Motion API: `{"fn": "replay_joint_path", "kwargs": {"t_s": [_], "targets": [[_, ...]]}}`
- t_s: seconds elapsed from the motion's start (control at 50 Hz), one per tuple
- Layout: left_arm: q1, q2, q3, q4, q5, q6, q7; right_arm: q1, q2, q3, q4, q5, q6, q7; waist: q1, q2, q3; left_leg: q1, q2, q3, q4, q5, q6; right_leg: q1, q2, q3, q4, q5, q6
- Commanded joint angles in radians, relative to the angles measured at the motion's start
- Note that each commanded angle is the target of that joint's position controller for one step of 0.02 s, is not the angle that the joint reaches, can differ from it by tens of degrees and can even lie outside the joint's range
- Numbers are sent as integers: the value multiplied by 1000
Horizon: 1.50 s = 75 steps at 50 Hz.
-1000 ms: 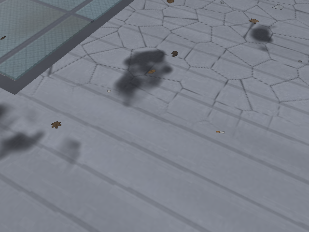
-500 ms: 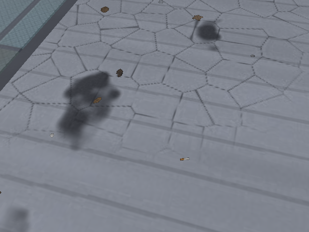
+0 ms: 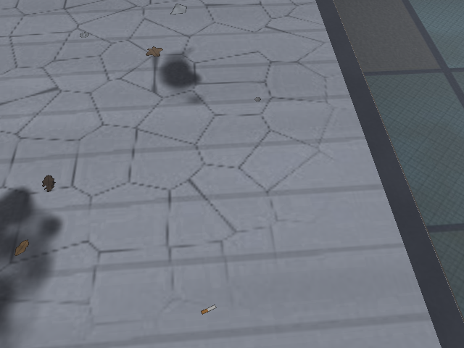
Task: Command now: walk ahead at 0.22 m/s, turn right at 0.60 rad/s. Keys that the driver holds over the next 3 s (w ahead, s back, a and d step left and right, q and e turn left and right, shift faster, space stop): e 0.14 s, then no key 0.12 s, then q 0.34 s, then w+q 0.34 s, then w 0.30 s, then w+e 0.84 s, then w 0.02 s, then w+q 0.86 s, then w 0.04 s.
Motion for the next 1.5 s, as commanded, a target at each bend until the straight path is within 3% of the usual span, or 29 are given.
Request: {"fn": "replay_joint_path", "kwargs": {"t_s": [0.02,0.16,0.2,0.22,0.24,0.26,0.32,0.4,0.56,0.58,0.6,0.62,0.64,0.7,0.8,0.9,0.94,0.96,0.98,1.02,1.08,1.18,1.26,1.34,1.36,1.38,1.4,1.42,1.5], "targets": [[29,17,-1,-67,3,-2,-16,-111,-171,-38,-82,10,2,-18,36,146,-115,52,256,-59,-102,591,161,83,-19,-18,-155,179,3],[-43,69,26,-124,11,7,-60,-83,-221,-51,-69,52,41,-23,33,150,-113,148,280,3,87,584,99,224,52,-90,-445,139,-75],[106,155,63,-90,20,0,-38,-26,-179,-37,-58,39,42,-18,101,22,-202,29,181,60,400,457,13,529,58,-35,-591,506,-147],[133,255,74,-108,35,2,-12,6,-98,-6,-95,-24,35,-7,64,-234,-284,-297,68,80,747,-278,-60,805,-221,311,-504,1050,-285],[103,222,49,-139,42,-8,-18,33,-114,8,-102,-5,29,5,69,-235,-475,-413,-2,-120,965,-549,-81,878,-381,558,-561,956,-468],[76,147,28,-140,35,-13,-26,-41,-184,-13,-95,28,38,10,103,-83,-421,-445,50,-177,994,-481,-82,821,-307,430,-575,886,-418],[-51,45,-15,-101,25,-15,-25,-58,-138,0,-68,20,73,-5,28,-7,-250,-346,128,-172,744,-354,-87,543,-177,201,-618,616,-273],[-107,53,-13,-56,62,-21,-14,-3,-95,18,-31,18,102,-14,6,-80,-216,-107,94,-122,492,-222,-109,362,-137,79,-682,460,-262],[-120,87,7,-1,17,13,28,-17,-129,0,-61,4,116,-6,1,-57,-115,-67,49,-66,244,-52,-1,357,-158,60,-625,83,-176],[-94,65,6,9,13,14,32,-14,-171,-10,-72,-4,115,-6,13,41,-93,-58,111,-178,133,103,47,328,-99,-5,-513,38,-109],[-67,19,1,-5,33,10,33,-21,-248,-27,-86,0,112,-17,64,263,-80,-35,265,-414,43,232,145,225,52,-147,-304,-64,-18],[-181,20,-2,-41,36,7,34,18,-267,-37,-84,-1,104,-15,-21,354,-52,-25,356,-610,-78,71,267,91,146,-110,-178,-244,1],[-226,52,11,-54,23,2,28,65,-252,-36,-80,-13,85,-16,-50,298,-54,22,363,-668,-125,-109,294,0,122,-22,-1,-317,-3],[-183,67,28,-25,11,-19,3,18,-194,-27,-91,28,56,-27,-1,189,-38,88,282,-583,-137,-380,200,-84,53,30,-19,-124,-17],[-227,1,6,-19,7,-78,-28,55,-207,-38,-105,30,59,-41,-22,193,-68,52,185,-453,-114,-214,175,133,99,-19,-359,-7,7],[-115,45,21,18,-17,-98,-35,50,-197,-36,-136,40,69,-26,41,200,-78,-109,150,-516,-40,-293,151,448,117,-37,-616,92,-1],[79,109,41,59,-3,-104,-15,18,-97,-7,-163,29,64,-21,126,101,-156,-316,58,-427,230,-358,67,750,-64,124,-662,10,-62],[171,210,59,81,31,-97,-13,17,-31,12,-221,36,48,-21,120,-165,-186,-552,-56,-261,526,-415,19,868,-282,499,-777,-287,-186],[159,196,55,88,42,-104,-24,22,-108,-4,-229,51,33,-22,106,-179,-114,-660,8,-277,710,-406,12,791,-361,671,-827,-449,-271],[97,83,20,84,17,-113,-25,27,-154,-22,-189,42,26,-13,80,-96,-9,-697,45,-278,797,-238,13,722,-252,469,-832,-342,-231],[74,58,6,97,23,-111,-22,-27,-113,-13,-200,31,13,4,65,-66,13,-652,83,-252,731,-87,-1,643,-182,265,-863,-22,-204],[110,101,12,131,5,-100,-15,-163,-38,24,-258,23,5,24,96,-51,3,-501,89,-128,419,83,-41,559,-129,71,-879,233,-206],[176,138,15,166,-14,-87,-18,-240,-64,21,-294,34,2,38,111,-61,10,-377,56,-102,263,116,-16,568,-172,65,-861,285,-193],[168,147,9,180,-14,-70,-13,-4,-160,-32,-242,27,-3,30,-54,-42,-126,27,-11,-74,149,104,59,553,-130,17,-556,654,-129],[159,101,-11,161,6,-75,-14,168,-215,-54,-211,16,3,16,-134,5,-257,317,118,-194,188,89,105,374,-81,-12,-295,474,-90],[274,-33,-50,131,10,-87,-15,237,-313,-70,-201,-7,10,9,-78,297,-424,616,414,-661,95,-130,236,36,75,-46,101,-140,-24],[246,56,-30,151,-12,-100,-16,250,-226,-46,-203,-6,10,11,-111,267,-454,564,429,-839,-26,-242,250,-44,74,98,253,-286,-28],[175,111,-10,124,-35,-100,-18,183,-183,-29,-195,3,7,13,-92,226,-283,449,401,-678,-43,-244,209,-127,27,88,301,-216,-37],[149,56,-9,129,-13,-59,-11,-6,-85,-8,-181,-4,-20,22,33,186,-92,62,278,-320,-170,-7,161,27,-78,63,179,9,-34]]}}
Next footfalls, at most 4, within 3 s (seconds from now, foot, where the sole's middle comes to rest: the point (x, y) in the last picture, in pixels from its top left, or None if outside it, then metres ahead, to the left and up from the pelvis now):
0.20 right None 0.21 -0.14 -0.78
0.58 left None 0.17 0.09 -0.78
0.94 right None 0.27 -0.15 -0.78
1.36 left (167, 328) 0.50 0.18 -0.78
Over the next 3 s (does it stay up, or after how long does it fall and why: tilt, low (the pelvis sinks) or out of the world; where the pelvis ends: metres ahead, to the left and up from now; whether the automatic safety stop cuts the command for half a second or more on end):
stays up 1.31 -0.01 -0.01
